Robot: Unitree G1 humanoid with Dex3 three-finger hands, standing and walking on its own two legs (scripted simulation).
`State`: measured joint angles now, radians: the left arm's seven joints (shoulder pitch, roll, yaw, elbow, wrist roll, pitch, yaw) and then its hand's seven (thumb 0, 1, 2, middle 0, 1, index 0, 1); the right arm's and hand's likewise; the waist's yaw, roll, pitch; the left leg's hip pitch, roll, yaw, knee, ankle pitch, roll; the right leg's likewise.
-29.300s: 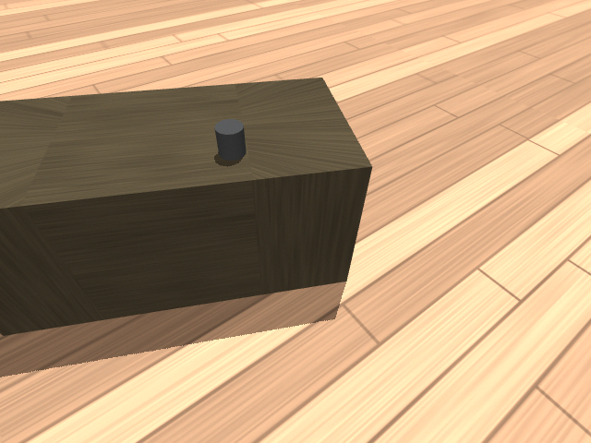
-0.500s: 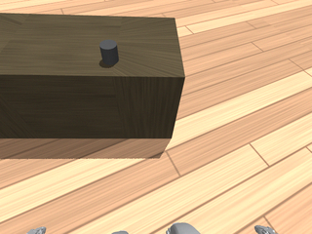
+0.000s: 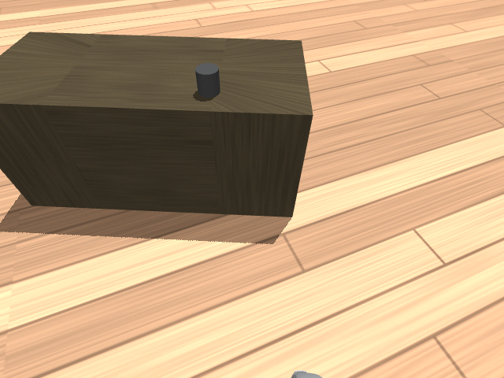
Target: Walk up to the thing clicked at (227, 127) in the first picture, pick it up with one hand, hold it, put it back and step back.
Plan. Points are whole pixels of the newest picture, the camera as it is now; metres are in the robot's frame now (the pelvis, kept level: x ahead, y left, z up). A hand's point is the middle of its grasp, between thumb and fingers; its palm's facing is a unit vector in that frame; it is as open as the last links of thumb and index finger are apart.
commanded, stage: step back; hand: left
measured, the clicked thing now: (208, 80) +1.09 +0.15 -0.11
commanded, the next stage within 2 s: stand in 0.84 s
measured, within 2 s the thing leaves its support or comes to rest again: neither
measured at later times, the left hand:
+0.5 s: hand out of the picture +0.08 +0.27 -0.15, palm faces -0.04 -0.94 -0.35, open 7.4 cm
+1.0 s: hand (103, 374) +0.17 +0.25 -0.13, palm faces -0.07 -0.94 -0.34, open 7.4 cm
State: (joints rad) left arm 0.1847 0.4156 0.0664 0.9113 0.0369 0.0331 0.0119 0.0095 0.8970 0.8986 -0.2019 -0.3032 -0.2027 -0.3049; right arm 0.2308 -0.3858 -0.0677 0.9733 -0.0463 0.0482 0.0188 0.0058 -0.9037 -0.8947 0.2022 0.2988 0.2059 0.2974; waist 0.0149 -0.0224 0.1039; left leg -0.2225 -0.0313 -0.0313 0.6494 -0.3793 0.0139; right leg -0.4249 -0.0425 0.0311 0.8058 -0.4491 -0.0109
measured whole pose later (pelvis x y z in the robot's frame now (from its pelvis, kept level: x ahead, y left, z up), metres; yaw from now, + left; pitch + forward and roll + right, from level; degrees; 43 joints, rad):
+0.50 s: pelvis +0.01 +0.01 +0.01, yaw -3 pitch -2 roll +1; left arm 0.21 0.37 0.03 1.00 0.02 0.00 -0.01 0.01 0.90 0.90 -0.20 -0.30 -0.20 -0.30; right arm 0.17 -0.35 -0.06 1.01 -0.04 -0.02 0.01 0.01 -0.90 -0.89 0.20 0.30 0.21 0.30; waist 0.02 -0.02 0.06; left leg -0.25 0.00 0.02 0.59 -0.30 0.01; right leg -0.29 -0.01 0.03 0.69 -0.42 -0.02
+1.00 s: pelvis +0.04 +0.01 +0.02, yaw -3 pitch -3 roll +0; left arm 0.05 0.35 0.00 1.07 0.00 -0.02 0.01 0.01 0.90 0.90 -0.20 -0.30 -0.20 -0.30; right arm 0.05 -0.34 -0.02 1.09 -0.01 -0.01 0.00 0.00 -0.90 -0.89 0.20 0.30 0.21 0.30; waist -0.01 -0.01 0.08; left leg -0.11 0.01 0.03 0.42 -0.26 0.00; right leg -0.13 -0.01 0.02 0.42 -0.25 0.01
